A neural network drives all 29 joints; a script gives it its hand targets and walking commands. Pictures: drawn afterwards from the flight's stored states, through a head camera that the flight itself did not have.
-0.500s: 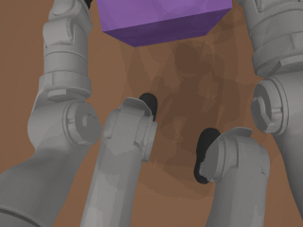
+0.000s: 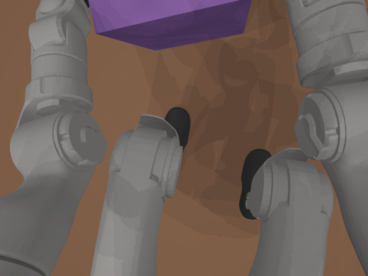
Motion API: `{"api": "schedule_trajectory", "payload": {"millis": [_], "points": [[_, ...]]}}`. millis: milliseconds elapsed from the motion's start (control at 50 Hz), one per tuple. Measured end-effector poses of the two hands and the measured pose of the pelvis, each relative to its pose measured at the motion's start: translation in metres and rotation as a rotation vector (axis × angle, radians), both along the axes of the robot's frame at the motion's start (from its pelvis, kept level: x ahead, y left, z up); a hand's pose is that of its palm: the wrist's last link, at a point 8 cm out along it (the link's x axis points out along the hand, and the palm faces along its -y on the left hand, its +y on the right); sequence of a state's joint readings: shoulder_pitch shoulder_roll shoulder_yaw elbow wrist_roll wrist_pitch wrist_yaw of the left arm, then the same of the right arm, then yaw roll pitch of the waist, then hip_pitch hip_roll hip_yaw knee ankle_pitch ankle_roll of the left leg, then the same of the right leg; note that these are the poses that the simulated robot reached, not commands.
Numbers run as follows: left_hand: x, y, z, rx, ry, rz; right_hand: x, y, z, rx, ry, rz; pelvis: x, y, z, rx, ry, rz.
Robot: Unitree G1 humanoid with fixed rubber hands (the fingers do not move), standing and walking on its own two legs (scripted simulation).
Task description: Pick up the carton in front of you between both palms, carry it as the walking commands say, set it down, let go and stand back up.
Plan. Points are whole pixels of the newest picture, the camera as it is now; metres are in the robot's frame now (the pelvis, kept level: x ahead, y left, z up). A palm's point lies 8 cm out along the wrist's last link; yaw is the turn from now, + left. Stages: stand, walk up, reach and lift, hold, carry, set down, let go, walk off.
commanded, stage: set down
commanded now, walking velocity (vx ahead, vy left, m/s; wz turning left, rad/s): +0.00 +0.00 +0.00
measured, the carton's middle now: out of the picture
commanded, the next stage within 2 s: let go in 1.54 s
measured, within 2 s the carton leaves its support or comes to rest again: neither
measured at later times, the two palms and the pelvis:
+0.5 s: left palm out of the picture +0.48 +0.30 -0.19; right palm out of the picture +0.61 -0.05 -0.19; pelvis +0.00 +0.01 +0.00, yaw +0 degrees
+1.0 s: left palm out of the picture +0.49 +0.32 -0.03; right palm out of the picture +0.64 -0.03 -0.02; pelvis +0.00 +0.01 +0.08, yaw +1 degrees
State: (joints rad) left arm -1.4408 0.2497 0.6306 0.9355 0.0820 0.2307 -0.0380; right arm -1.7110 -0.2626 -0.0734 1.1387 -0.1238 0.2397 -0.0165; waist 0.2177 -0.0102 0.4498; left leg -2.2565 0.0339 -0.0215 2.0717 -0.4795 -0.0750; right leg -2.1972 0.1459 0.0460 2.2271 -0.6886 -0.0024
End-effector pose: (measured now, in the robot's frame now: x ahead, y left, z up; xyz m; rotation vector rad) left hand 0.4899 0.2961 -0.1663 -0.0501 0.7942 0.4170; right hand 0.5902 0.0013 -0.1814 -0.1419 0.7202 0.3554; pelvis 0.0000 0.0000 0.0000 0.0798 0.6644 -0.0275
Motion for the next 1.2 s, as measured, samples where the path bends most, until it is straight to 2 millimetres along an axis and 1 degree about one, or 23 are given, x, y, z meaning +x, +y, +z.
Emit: {"api": "schedule_trajectory", "payload": {"millis": [200,280,320,380,440,480,540,580,620,700,760,840,960,1060,1200], "points": [[-0.001,0.0,-0.001,-0.007,-0.008,0.003,0.001,-0.001,-0.001,-0.003,-0.018,0.027,-0.002,-0.001,-0.002,0.006,-0.025,0.001],[-0.005,-0.001,-0.006,-0.004,-0.011,0.018,0.001,-0.003,-0.005,-0.023,-0.032,0.042,-0.004,-0.001,-0.002,0.008,-0.042,0.004],[-0.009,-0.002,-0.014,-0.002,0.006,0.03,0.002,-0.01,-0.01,-0.046,-0.035,0.024,-0.004,0.001,-0.002,0.008,-0.047,0.004],[-0.014,0.002,-0.022,0.01,0.024,0.066,0.005,-0.031,-0.016,-0.084,-0.03,-0.019,-0.004,0.004,-0.001,0.006,-0.04,0.006],[-0.014,0.005,-0.026,0.015,0.014,0.077,0.012,-0.049,-0.015,-0.104,-0.035,-0.045,-0.003,0.007,0.0,0.004,-0.032,0.005],[-0.011,0.007,-0.026,0.016,-0.001,0.078,0.018,-0.054,-0.009,-0.106,-0.049,-0.05,-0.002,0.009,0.001,0.001,-0.025,0.001],[-0.005,0.01,-0.02,0.021,-0.031,0.078,0.028,-0.052,0.004,-0.097,-0.079,-0.047,-0.002,0.011,0.002,-0.004,-0.014,-0.003],[-0.001,0.013,-0.011,0.028,-0.055,0.079,0.033,-0.046,0.015,-0.088,-0.102,-0.043,-0.002,0.013,0.003,-0.007,-0.009,-0.001],[0.004,0.015,0.002,0.034,-0.083,0.082,0.037,-0.038,0.027,-0.084,-0.124,-0.038,-0.003,0.014,0.005,-0.01,-0.004,0.006],[0.01,0.018,0.035,0.031,-0.14,0.094,0.041,-0.024,0.056,-0.095,-0.154,-0.033,-0.004,0.013,0.013,-0.017,0.013,0.028],[0.01,0.019,0.06,0.021,-0.155,0.105,0.042,-0.019,0.078,-0.111,-0.144,-0.039,-0.004,0.012,0.024,-0.023,0.031,0.042],[0.004,0.02,0.086,0.012,-0.15,0.117,0.044,-0.021,0.106,-0.124,-0.117,-0.055,-0.004,0.011,0.042,-0.034,0.061,0.054],[0.003,0.02,0.122,0.014,-0.154,0.118,0.048,-0.031,0.145,-0.125,-0.102,-0.071,-0.002,0.012,0.07,-0.048,0.105,0.059],[0.006,0.021,0.151,0.02,-0.158,0.111,0.051,-0.037,0.173,-0.12,-0.103,-0.069,0.001,0.014,0.092,-0.053,0.139,0.058],[0.008,0.024,0.193,0.029,-0.157,0.109,0.053,-0.037,0.209,-0.115,-0.108,-0.056,0.009,0.016,0.125,-0.053,0.175,0.057]]}}
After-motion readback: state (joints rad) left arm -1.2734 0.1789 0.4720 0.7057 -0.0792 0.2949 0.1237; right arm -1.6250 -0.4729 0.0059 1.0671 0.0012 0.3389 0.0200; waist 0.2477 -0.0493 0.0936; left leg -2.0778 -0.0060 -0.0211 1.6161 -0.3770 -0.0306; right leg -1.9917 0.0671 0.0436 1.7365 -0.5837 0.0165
